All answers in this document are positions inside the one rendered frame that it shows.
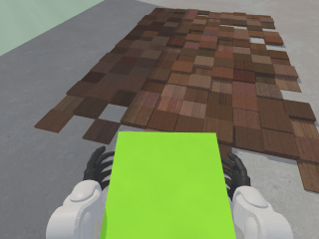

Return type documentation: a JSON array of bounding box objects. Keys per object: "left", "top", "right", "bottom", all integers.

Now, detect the robot right forearm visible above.
[{"left": 231, "top": 185, "right": 294, "bottom": 239}]

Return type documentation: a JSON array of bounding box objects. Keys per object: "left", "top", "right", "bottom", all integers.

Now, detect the right robot hand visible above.
[{"left": 220, "top": 151, "right": 251, "bottom": 201}]

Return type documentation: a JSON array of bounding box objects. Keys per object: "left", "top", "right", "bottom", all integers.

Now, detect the robot left forearm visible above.
[{"left": 46, "top": 179, "right": 104, "bottom": 239}]

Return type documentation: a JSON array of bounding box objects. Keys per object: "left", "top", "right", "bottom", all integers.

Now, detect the carton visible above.
[{"left": 100, "top": 131, "right": 236, "bottom": 239}]

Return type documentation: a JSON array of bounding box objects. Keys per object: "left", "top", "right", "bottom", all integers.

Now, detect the left robot hand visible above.
[{"left": 83, "top": 145, "right": 115, "bottom": 191}]

